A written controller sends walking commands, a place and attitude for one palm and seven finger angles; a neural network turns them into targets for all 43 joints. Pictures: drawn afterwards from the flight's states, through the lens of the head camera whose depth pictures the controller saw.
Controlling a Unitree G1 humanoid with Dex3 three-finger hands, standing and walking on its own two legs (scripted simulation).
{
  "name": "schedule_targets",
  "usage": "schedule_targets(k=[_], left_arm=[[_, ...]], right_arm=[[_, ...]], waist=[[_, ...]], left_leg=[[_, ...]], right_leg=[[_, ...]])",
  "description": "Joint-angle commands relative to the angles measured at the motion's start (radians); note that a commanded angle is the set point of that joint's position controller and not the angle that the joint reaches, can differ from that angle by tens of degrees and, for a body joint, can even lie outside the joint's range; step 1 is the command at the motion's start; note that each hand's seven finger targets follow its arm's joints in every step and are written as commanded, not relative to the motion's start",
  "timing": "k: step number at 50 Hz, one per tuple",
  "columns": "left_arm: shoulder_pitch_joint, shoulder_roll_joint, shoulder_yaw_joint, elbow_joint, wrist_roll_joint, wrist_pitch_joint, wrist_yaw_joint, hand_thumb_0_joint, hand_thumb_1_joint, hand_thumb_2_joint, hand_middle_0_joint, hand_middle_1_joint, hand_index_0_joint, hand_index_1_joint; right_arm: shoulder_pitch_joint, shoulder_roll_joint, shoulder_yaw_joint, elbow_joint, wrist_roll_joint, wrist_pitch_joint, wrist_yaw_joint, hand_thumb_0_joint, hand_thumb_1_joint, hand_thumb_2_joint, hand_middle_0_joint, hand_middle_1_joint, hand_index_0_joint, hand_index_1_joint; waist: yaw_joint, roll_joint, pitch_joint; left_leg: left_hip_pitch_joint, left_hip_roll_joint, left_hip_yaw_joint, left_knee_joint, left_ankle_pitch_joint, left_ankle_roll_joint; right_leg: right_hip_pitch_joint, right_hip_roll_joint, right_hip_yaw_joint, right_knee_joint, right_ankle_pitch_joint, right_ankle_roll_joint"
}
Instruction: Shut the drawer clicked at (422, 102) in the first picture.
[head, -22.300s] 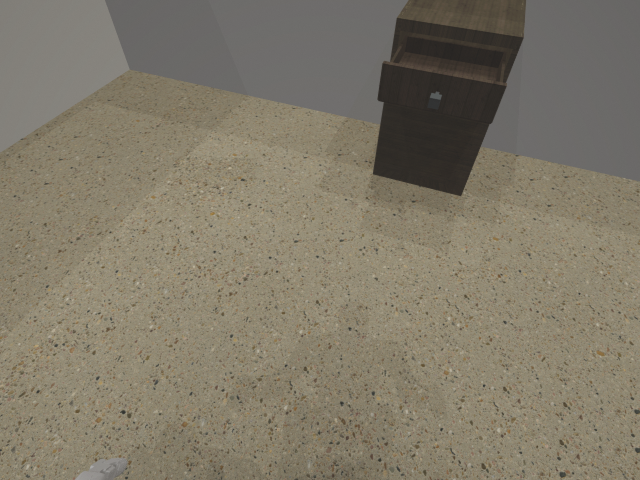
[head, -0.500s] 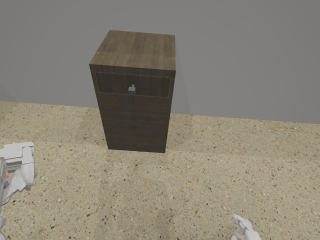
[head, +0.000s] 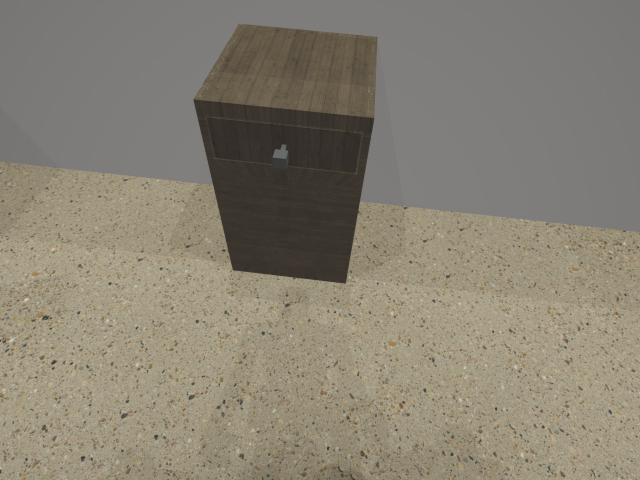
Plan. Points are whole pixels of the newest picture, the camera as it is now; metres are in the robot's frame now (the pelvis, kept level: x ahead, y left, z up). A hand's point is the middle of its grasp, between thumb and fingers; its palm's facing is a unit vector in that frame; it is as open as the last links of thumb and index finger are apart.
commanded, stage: let the arm hang, fingers relaxed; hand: left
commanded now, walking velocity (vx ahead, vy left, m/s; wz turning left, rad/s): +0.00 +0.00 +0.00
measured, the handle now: (281, 155) +0.86 +0.15 -0.16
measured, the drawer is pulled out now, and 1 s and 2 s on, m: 0.00 0.00 0.00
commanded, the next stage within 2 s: look to check the result in 0.66 s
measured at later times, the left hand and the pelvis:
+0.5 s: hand out of the picture +0.03 +0.17 -0.17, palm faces -0.01 -0.98 -0.20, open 7.2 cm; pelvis +0.01 +0.00 +0.00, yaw -1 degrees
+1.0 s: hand out of the picture +0.02 +0.17 -0.17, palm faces -0.01 -0.98 -0.18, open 7.4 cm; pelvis +0.02 +0.00 +0.00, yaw -1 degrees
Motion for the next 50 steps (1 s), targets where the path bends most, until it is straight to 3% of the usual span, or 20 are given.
schedule_targets(k=[1,4,8,10,15,23,31,39,47,50], left_arm=[[-0.012,0.072,0.004,-0.013,-0.009,-0.036,0.005,0.0,0.9,0.9,-0.48,-0.603,-0.48,-0.603],[0.003,0.061,-0.001,0.019,-0.01,-0.036,0.01,0.0,0.9,0.9,-0.36,-0.473,-0.36,-0.473],[0.009,0.049,-0.001,0.039,-0.009,-0.034,0.015,0.0,0.9,0.9,-0.2,-0.3,-0.2,-0.3],[0.011,0.049,0.001,0.039,-0.008,-0.035,0.017,0.0,0.9,0.9,-0.2,-0.3,-0.2,-0.3],[-0.001,0.031,0.006,0.041,-0.007,-0.036,0.021,0.0,0.9,0.9,-0.2,-0.3,-0.2,-0.3],[-0.035,0.017,0.013,0.026,-0.007,-0.039,0.02,0.0,0.9,0.9,-0.2,-0.3,-0.2,-0.3],[-0.052,0.019,0.018,0.016,-0.007,-0.04,0.018,0.0,0.9,0.9,-0.2,-0.3,-0.2,-0.3],[-0.044,0.019,0.014,0.025,-0.009,-0.043,0.019,0.0,0.9,0.9,-0.2,-0.3,-0.2,-0.3],[-0.038,0.012,0.01,0.042,-0.008,-0.041,0.02,0.0,0.9,0.9,-0.2,-0.3,-0.2,-0.3],[-0.032,0.016,0.009,0.043,-0.007,-0.044,0.021,0.0,0.9,0.9,-0.2,-0.3,-0.2,-0.3]], right_arm=[[0.051,-0.11,-0.031,-0.014,0.006,-0.026,-0.014,0.0,-0.9,-0.9,0.2,0.3,0.2,0.3],[0.069,-0.099,-0.03,0.015,0.008,-0.026,-0.017,0.0,-0.9,-0.9,0.2,0.3,0.2,0.3],[0.082,-0.081,-0.03,0.042,0.005,-0.022,-0.017,0.0,-0.9,-0.9,0.2,0.3,0.2,0.3],[0.093,-0.08,-0.032,0.048,0.006,-0.024,-0.017,0.0,-0.9,-0.9,0.2,0.3,0.2,0.3],[0.09,-0.055,-0.031,0.059,0.004,-0.027,-0.018,0.0,-0.9,-0.9,0.2,0.3,0.2,0.3],[0.089,-0.037,-0.034,0.06,-0.002,-0.032,-0.02,0.0,-0.9,-0.9,0.2,0.3,0.2,0.3],[0.086,-0.049,-0.036,0.056,-0.001,-0.038,-0.021,0.0,-0.9,-0.9,0.2,0.3,0.2,0.3],[0.073,-0.058,-0.033,0.063,0.002,-0.042,-0.023,0.0,-0.9,-0.9,0.2,0.3,0.2,0.3],[0.057,-0.057,-0.031,0.071,0.003,-0.04,-0.025,0.0,-0.9,-0.9,0.2,0.3,0.2,0.3],[0.055,-0.063,-0.034,0.068,0.006,-0.039,-0.025,0.0,-0.9,-0.9,0.2,0.3,0.2,0.3]], waist=[[-0.021,0.041,-0.025],[-0.02,-0.001,-0.007],[-0.02,-0.006,0.024],[-0.018,0.0,0.002],[-0.014,0.009,0.041],[-0.015,0.053,0.041],[-0.015,0.016,0.015],[-0.017,0.02,-0.015],[-0.017,0.036,0.012],[-0.019,0.012,0.002]], left_leg=[[0.09,0.082,-0.073,-0.106,-0.05,0.036],[0.094,0.08,-0.069,-0.107,-0.045,0.038],[0.089,0.073,-0.057,-0.108,-0.057,0.034],[0.091,0.073,-0.059,-0.107,-0.053,0.034],[0.067,0.069,-0.052,-0.11,-0.035,0.031],[0.057,0.07,-0.047,-0.114,-0.028,0.027],[0.077,0.081,-0.058,-0.12,0.002,0.029],[0.118,0.086,-0.054,-0.113,0.06,0.031],[0.125,0.086,-0.048,-0.119,0.049,0.028],[0.134,0.086,-0.046,-0.111,0.058,0.029]], right_leg=[[-0.077,-0.093,0.088,-0.13,-0.068,-0.047],[-0.08,-0.094,0.088,-0.135,-0.076,-0.048],[-0.1,-0.095,0.089,-0.143,-0.119,-0.048],[-0.084,-0.091,0.092,-0.137,-0.119,-0.048],[-0.087,-0.091,0.092,-0.135,-0.103,-0.048],[-0.07,-0.092,0.101,-0.136,-0.078,-0.047],[-0.049,-0.089,0.088,-0.119,-0.038,-0.043],[-0.029,-0.094,0.093,-0.116,0.02,-0.041],[-0.04,-0.095,0.095,-0.127,0.01,-0.038],[-0.037,-0.094,0.1,-0.131,0.022,-0.037]])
